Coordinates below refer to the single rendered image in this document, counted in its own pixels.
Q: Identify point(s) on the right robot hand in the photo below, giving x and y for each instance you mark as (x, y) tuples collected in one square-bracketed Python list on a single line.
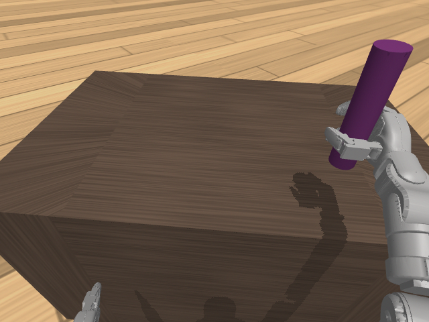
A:
[(391, 133)]

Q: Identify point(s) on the left robot hand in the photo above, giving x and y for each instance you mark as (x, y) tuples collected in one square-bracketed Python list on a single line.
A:
[(90, 306)]

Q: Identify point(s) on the can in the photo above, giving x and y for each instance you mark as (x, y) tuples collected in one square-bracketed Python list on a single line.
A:
[(382, 69)]

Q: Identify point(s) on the right robot arm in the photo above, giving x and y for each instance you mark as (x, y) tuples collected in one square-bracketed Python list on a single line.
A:
[(403, 187)]

